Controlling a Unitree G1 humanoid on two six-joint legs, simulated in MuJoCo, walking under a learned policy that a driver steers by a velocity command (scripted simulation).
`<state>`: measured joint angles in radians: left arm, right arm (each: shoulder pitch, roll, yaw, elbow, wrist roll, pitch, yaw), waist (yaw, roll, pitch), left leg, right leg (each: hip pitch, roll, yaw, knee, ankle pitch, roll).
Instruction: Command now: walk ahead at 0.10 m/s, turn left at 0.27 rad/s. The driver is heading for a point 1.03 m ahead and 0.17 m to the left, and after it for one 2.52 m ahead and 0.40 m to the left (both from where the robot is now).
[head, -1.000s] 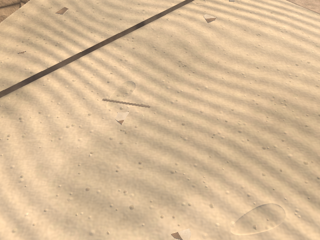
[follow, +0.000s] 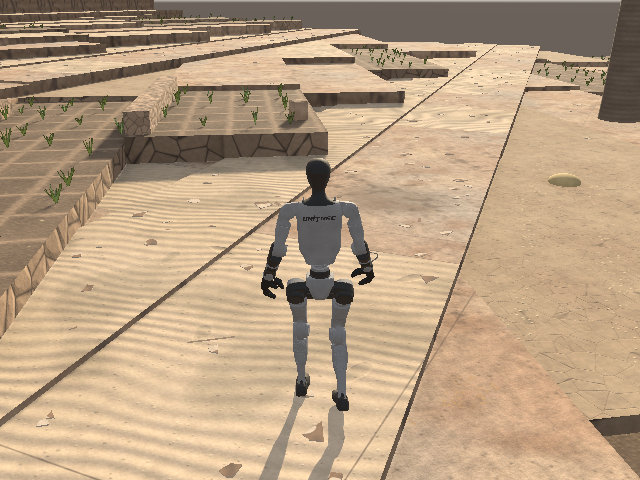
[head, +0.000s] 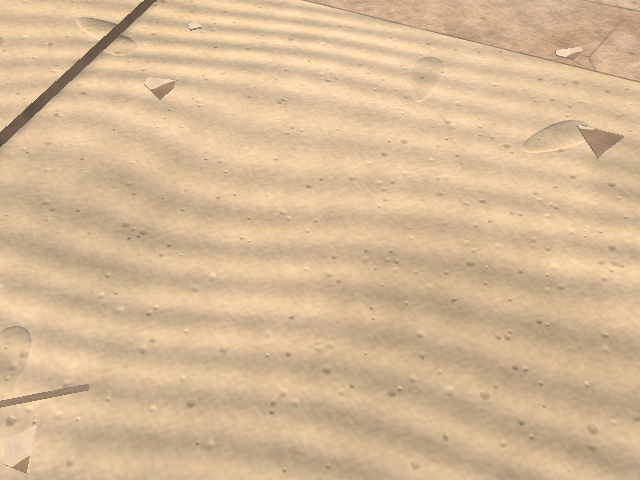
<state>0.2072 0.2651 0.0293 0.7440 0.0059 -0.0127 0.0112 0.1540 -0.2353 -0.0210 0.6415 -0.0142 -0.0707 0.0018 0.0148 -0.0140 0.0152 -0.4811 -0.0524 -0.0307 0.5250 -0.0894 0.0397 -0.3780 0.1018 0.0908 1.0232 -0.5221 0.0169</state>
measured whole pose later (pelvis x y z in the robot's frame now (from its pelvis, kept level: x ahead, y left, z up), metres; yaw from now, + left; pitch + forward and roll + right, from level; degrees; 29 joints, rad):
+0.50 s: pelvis +0.03 -0.03 +0.02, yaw +17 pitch +2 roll +1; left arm 0.19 0.24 0.05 0.72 0.01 0.01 0.05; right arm 0.23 -0.34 -0.11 0.63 0.02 0.06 -0.03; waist 0.02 0.05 0.01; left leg -0.59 -0.06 -0.08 1.17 -0.34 -0.08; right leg -0.25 -0.02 -0.03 0.45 -0.23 -0.02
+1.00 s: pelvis +0.12 +0.07 +0.02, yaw +16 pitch +1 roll +1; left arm 0.24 0.30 0.07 0.77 -0.03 -0.04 -0.02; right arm 0.40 -0.23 -0.06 0.74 -0.02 -0.08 -0.01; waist -0.03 -0.05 0.00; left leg 0.01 -0.03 0.13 0.25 -0.29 0.04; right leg -0.73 -0.05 0.09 0.97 -0.03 0.01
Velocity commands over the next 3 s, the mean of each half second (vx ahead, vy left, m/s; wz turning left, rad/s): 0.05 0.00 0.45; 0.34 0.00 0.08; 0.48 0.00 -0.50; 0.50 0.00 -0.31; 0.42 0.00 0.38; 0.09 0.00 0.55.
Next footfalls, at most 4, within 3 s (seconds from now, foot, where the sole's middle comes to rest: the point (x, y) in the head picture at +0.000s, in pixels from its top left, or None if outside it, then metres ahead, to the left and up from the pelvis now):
0.30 right None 0.10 -0.13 -0.76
0.74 left None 0.03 0.14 -0.76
1.22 right None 0.42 0.03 -0.76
1.68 left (222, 377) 0.68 0.25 -0.76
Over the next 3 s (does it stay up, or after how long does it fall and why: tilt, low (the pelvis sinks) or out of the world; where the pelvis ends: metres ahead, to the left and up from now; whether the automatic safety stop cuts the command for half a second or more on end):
stays up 1.00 0.10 0.01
